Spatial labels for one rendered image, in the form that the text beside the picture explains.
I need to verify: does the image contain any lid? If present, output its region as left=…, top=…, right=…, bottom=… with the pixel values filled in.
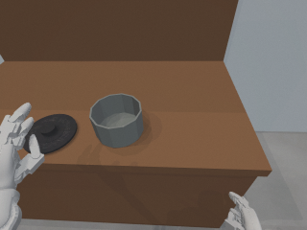
left=23, top=114, right=78, bottom=154

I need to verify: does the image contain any robot left hand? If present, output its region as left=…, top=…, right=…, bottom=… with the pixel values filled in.
left=0, top=103, right=45, bottom=190

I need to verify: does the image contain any pot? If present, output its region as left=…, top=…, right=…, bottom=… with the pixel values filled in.
left=89, top=93, right=144, bottom=148

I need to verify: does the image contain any table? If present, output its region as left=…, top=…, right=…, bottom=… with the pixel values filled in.
left=0, top=0, right=272, bottom=228

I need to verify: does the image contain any knob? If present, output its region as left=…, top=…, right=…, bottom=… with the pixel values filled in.
left=39, top=123, right=57, bottom=136

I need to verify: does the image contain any left robot forearm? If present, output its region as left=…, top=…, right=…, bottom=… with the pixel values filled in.
left=0, top=188, right=22, bottom=230

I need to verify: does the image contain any robot right hand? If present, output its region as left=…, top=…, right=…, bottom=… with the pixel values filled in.
left=224, top=192, right=262, bottom=230

